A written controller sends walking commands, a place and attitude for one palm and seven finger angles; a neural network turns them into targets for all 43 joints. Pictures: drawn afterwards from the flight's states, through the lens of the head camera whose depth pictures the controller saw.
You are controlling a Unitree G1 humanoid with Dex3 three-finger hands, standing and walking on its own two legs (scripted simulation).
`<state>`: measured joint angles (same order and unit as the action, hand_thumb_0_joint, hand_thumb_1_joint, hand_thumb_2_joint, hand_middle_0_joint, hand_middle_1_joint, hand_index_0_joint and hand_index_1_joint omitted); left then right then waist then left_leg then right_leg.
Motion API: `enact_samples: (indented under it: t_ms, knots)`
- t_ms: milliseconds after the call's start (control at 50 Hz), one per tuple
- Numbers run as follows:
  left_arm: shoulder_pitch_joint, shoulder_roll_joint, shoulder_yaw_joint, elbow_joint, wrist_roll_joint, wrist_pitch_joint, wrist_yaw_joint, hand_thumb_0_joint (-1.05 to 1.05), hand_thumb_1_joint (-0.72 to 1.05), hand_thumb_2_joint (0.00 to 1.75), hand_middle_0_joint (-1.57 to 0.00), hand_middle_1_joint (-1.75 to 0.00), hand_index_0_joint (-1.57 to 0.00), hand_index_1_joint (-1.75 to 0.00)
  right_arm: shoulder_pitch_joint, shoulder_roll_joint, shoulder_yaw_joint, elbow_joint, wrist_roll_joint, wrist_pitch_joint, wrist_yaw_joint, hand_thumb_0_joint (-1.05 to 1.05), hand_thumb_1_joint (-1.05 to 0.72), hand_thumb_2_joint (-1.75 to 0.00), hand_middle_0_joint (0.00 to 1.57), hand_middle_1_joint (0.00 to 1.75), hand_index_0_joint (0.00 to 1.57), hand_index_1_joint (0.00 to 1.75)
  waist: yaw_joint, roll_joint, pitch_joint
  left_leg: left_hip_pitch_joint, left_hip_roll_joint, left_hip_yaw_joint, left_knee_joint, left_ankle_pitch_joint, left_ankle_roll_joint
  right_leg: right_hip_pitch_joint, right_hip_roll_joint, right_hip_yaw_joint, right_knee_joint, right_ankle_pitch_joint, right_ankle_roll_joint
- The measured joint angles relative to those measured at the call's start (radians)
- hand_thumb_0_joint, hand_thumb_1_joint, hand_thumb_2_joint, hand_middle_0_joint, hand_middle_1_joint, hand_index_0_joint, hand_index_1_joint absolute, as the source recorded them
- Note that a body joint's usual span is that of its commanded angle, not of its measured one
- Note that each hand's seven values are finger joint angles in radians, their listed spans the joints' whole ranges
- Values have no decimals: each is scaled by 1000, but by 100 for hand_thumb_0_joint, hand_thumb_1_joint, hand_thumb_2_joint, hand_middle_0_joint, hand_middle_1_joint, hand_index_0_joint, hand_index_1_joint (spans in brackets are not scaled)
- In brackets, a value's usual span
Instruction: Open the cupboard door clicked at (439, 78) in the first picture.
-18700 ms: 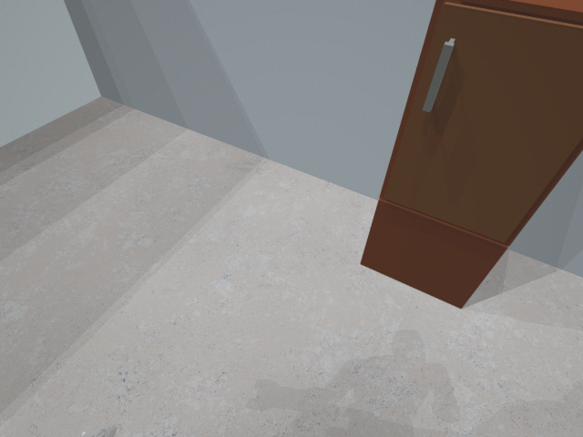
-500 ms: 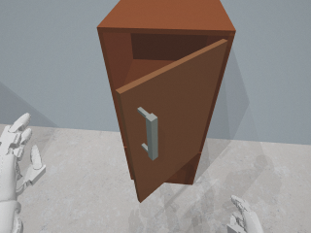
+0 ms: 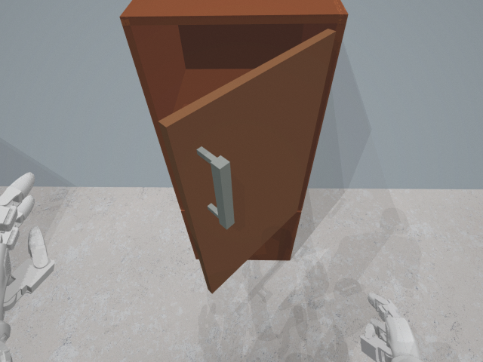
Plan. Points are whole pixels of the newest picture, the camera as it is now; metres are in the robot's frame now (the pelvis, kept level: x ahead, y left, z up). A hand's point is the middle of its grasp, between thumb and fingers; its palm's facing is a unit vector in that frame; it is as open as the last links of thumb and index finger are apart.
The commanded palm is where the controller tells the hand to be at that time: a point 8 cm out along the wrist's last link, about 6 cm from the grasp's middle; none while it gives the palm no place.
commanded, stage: step back with the hand held close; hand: left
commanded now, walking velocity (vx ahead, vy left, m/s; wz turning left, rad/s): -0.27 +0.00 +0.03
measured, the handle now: (216, 190) +0.36 +0.08 +0.10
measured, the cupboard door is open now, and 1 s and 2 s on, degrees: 47 47 47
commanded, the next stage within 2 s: stop stepping back and stand still in 0.66 s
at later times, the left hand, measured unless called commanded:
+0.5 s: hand out of the picture +0.08 +0.30 +0.15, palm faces +0.52 -0.72 -0.46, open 7.4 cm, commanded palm +0.01 +0.33 +0.17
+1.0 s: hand out of the picture -0.01 +0.27 +0.17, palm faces +0.38 -0.81 -0.44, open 7.4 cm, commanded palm -0.08 +0.32 +0.17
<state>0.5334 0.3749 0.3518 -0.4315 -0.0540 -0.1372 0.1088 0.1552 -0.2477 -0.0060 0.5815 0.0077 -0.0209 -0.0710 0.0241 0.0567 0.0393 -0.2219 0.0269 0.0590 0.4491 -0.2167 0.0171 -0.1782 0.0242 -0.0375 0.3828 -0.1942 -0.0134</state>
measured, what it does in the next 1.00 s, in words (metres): walks backwards: left foot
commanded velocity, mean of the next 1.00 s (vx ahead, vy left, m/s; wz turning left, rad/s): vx -0.18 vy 0.00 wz -0.02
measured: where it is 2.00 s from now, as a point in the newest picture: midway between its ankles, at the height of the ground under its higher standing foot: outside the picture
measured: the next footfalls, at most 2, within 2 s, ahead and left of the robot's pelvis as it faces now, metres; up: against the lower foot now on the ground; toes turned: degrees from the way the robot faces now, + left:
left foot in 0.62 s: -0.05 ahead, +0.13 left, +0.00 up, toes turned +6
right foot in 1.04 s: -0.26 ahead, -0.08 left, +0.00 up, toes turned -4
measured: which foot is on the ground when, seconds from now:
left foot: down 0.00-0.48, up 0.50-0.60, down 0.62-1.00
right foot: down 0.00-0.62, up 0.64-1.00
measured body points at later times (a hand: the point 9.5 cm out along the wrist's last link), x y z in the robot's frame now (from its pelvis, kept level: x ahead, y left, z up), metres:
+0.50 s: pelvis -0.10 +0.02 -0.03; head -0.08 +0.03 +0.42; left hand +0.04 +0.33 +0.17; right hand +0.09 -0.20 -0.10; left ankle +0.00 +0.11 -0.73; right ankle +0.00 -0.10 -0.74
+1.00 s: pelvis -0.22 +0.02 +0.00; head -0.19 +0.05 +0.45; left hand -0.04 +0.31 +0.19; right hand -0.04 -0.19 -0.07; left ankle -0.09 +0.13 -0.74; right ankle -0.34 -0.07 -0.72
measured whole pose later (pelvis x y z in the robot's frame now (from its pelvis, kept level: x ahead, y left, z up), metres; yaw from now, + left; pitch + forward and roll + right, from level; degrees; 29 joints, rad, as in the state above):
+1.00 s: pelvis -0.22 +0.02 +0.00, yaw +1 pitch +3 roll -1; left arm 0.58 0.47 0.44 -0.61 -0.07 -0.17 0.17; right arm 0.21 -0.13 0.04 0.59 -0.03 -0.14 -0.05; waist -0.03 -0.06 -0.02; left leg -0.42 0.05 0.08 0.32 -0.05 0.00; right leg -0.09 0.05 -0.08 0.49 -0.49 -0.01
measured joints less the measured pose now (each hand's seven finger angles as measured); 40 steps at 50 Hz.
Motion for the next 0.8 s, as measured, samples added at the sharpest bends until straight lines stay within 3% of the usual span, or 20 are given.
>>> enact_samples:
  t_ms: [200,300,420,480,560,620,640,720,800]
  knots:
    - [41,68,54,-91,2,-20,24,2,89,90,-22,-30,-21,-30,20,21,-6,-35,5,18,-10,1,-90,-90,20,30,20,30,-19,-55,11,-78,-17,15,54,23,25,-91,-21,13,78,15,19]
    - [35,58,74,-94,19,-46,36,2,89,90,-21,-30,-21,-30,39,28,5,-48,1,-6,-7,1,-90,-90,20,30,21,30,-17,-61,10,-123,-26,15,99,32,40,-138,-31,14,134,16,29]
    - [-29,37,81,-63,53,-70,36,2,89,90,-21,-30,-21,-30,69,38,10,-40,-4,-43,-6,1,-90,-90,20,30,21,30,-27,-52,33,-188,-32,-4,184,17,52,-179,-1,49,231,-24,31]
    - [-38,20,81,-70,53,-80,37,2,89,90,-21,-30,-21,-30,74,40,10,-20,-6,-50,1,1,-90,-90,20,30,21,30,-24,-52,37,-232,-30,-3,243,-89,36,-198,-8,39,245,-12,19]
    - [5,0,73,-122,42,-91,51,2,89,90,-21,-30,-21,-30,56,42,7,34,-18,-45,16,1,-90,-90,20,30,21,30,7,-84,25,-262,-49,-23,433,-221,-8,-232,-19,66,229,24,25]
    - [-10,15,68,-151,36,-90,52,2,89,90,-21,-30,-21,-30,60,41,14,34,-18,-49,7,1,-90,-90,20,30,21,30,4,-106,8,-154,-38,-35,273,-190,-12,-266,-27,70,219,52,45]
    - [-36,25,69,-153,35,-93,53,2,89,90,-21,-30,-21,-30,52,40,12,31,-19,-59,0,1,-90,-90,20,30,21,30,-3,-109,21,-162,-42,-37,245,-106,3,-287,-29,70,248,12,47]
    - [-89,47,107,-122,32,-109,63,2,89,90,-21,-30,-21,-30,12,72,2,46,-35,-108,2,1,-90,-90,20,30,21,30,-4,-90,64,-178,-18,-32,215,-24,41,-367,35,89,631,-240,41]
    - [-35,55,125,-155,6,-84,62,2,89,90,-21,-30,-21,-30,15,113,11,48,-26,-130,33,1,-90,-90,20,30,21,30,-4,-77,32,-170,31,-11,104,53,36,-317,53,57,743,-275,57]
